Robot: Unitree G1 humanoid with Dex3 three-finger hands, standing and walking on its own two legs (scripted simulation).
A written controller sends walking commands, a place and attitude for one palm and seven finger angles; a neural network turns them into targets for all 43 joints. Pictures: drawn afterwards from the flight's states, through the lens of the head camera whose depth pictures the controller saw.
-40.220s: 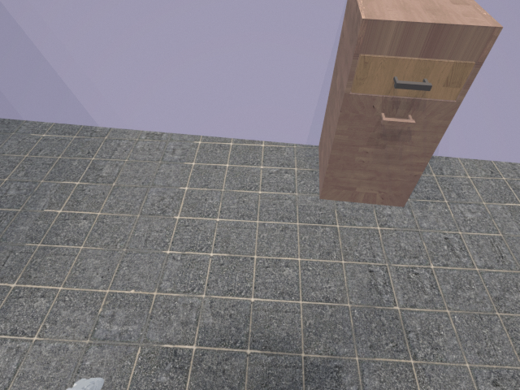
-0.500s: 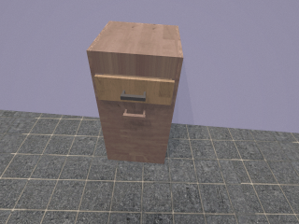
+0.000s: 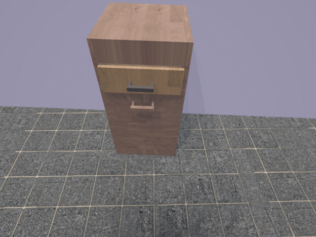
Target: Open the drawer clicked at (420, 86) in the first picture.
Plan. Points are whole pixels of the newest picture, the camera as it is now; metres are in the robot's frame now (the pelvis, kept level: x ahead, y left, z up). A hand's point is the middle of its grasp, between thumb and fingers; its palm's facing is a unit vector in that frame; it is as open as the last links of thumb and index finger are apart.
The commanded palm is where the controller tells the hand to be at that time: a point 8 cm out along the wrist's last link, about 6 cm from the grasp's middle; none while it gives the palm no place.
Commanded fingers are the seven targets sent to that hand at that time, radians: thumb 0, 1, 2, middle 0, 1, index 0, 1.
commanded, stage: look again from close up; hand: left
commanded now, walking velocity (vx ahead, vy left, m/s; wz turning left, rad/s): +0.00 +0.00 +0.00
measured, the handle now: (140, 86) +0.75 +0.12 -0.08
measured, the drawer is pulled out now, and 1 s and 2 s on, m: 0.03 0.03 0.03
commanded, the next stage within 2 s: shuffle to correct the standing spot in 0.52 s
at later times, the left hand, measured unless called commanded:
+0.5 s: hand out of the picture +0.00 +0.15 -0.18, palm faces +0.03 -0.99 -0.15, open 7.3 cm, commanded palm none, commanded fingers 0.00 0.90 0.90 -0.20 -0.30 -0.20 -0.30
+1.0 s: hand out of the picture +0.03 +0.13 -0.18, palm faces +0.09 -0.98 -0.17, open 7.3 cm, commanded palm none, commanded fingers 0.00 0.90 0.90 -0.20 -0.30 -0.20 -0.30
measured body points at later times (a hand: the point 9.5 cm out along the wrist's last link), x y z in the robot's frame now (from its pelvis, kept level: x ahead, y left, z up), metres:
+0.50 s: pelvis +0.02 +0.00 +0.00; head +0.02 +0.00 +0.45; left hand +0.00 +0.20 -0.16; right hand +0.01 -0.22 -0.16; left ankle +0.02 +0.09 -0.74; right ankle +0.03 -0.13 -0.74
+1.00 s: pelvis +0.08 -0.03 -0.01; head +0.09 -0.03 +0.44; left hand +0.03 +0.18 -0.16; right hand +0.04 -0.25 -0.17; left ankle +0.03 +0.07 -0.71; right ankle +0.03 -0.13 -0.74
